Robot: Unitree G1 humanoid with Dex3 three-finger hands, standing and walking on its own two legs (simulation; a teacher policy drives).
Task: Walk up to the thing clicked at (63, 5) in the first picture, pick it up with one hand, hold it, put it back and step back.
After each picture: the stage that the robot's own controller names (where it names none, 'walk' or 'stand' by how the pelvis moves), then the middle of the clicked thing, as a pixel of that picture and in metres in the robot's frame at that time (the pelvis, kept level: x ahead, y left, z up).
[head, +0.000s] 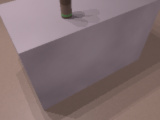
stand; out of the picture +0.93 +0.10 +0.04
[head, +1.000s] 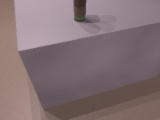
walk; out of the picture +0.85 +0.05 +0.06
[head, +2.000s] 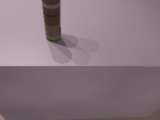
walk; (52, 14) +0.62 +0.16 +0.08
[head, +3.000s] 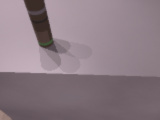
stand; (39, 20) +0.59 +0.20 +0.08
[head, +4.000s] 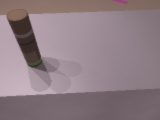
stand; (27, 41) +0.52 +0.23 +0.05
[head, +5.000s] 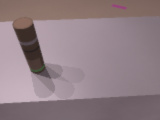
stand; (31, 48) +0.51 +0.22 +0.04
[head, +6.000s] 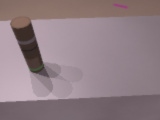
stand; (29, 47) +0.51 +0.23 +0.04
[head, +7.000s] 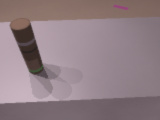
stand; (29, 49) +0.51 +0.23 +0.04
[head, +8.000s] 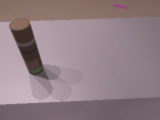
stand; (29, 49) +0.50 +0.23 +0.04
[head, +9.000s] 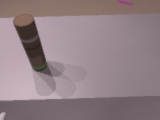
rise first; (32, 46) +0.51 +0.22 +0.04
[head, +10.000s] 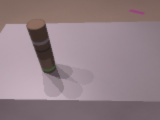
go down; (43, 49) +0.52 +0.21 +0.04
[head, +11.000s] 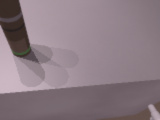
go down; (13, 26) +0.51 +0.19 +0.08
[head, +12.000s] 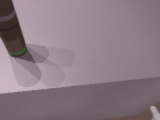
approach; (8, 26) +0.52 +0.20 +0.09
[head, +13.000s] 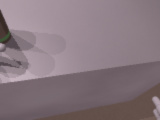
close in; out of the picture +0.53 +0.22 +0.13
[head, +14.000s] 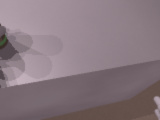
lift; out of the picture +0.52 +0.22 +0.12
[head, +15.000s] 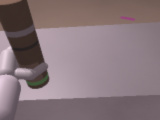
lift; (26, 47) +0.34 +0.16 +0.23
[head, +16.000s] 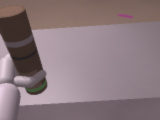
hold; (25, 56) +0.33 +0.17 +0.21
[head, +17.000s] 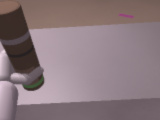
hold; (21, 52) +0.33 +0.17 +0.22
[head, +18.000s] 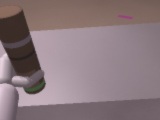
hold; (23, 55) +0.33 +0.17 +0.21
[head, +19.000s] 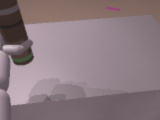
crouch; (11, 26) +0.44 +0.19 +0.22
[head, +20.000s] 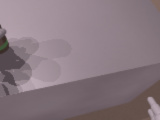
lower; out of the picture +0.53 +0.21 +0.13
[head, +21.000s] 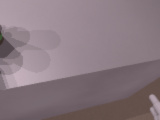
lower; out of the picture +0.53 +0.22 +0.13
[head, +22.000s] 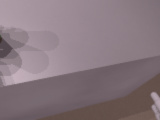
lower; out of the picture +0.53 +0.22 +0.13
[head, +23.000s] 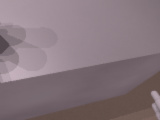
lower; out of the picture +0.54 +0.22 +0.13
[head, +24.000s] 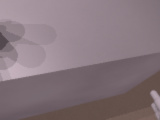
rest; out of the picture +0.54 +0.22 +0.13
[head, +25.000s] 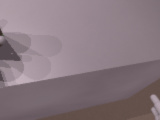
withdraw; out of the picture +0.52 +0.22 +0.12
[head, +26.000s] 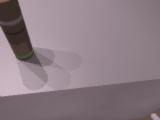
sink last; (15, 30) +0.50 +0.20 +0.10
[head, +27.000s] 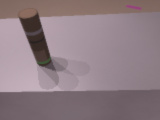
stand; (37, 40) +0.53 +0.22 +0.08
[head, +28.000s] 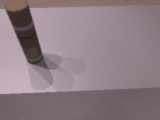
stand; (27, 35) +0.51 +0.21 +0.09
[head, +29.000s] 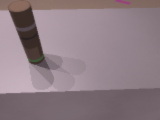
stand; (29, 36) +0.52 +0.21 +0.09
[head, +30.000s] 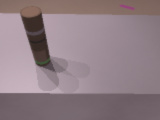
stand; (37, 39) +0.52 +0.20 +0.07
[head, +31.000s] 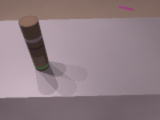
stand; (36, 46) +0.53 +0.21 +0.04
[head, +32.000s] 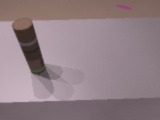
stand; (31, 49) +0.50 +0.22 +0.04
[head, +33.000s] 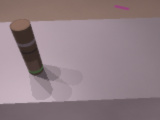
stand; (29, 50) +0.50 +0.23 +0.04
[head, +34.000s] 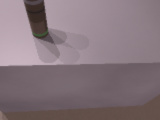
walk; (35, 10) +0.60 +0.18 +0.05
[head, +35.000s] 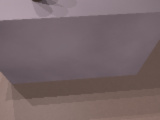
walk; out of the picture +0.87 +0.28 +0.07
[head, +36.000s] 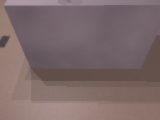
stand; out of the picture +1.16 +0.20 +0.06
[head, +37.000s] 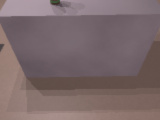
stand; out of the picture +1.10 +0.20 +0.04
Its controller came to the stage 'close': yes
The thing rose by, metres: 0.21
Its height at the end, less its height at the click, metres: +0.00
